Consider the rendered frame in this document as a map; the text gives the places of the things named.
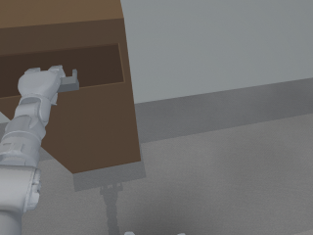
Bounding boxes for robot left hand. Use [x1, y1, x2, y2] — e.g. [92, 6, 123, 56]
[18, 65, 66, 106]

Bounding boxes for left robot upper arm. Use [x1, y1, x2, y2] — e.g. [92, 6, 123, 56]
[0, 164, 42, 235]

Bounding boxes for drawer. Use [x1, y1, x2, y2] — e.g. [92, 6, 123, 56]
[0, 43, 124, 98]

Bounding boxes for left robot forearm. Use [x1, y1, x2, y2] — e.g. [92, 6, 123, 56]
[0, 94, 52, 169]

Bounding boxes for handle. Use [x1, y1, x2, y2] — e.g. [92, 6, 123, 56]
[56, 69, 79, 93]

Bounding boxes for cabinet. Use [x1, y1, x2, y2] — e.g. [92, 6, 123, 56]
[0, 0, 141, 174]

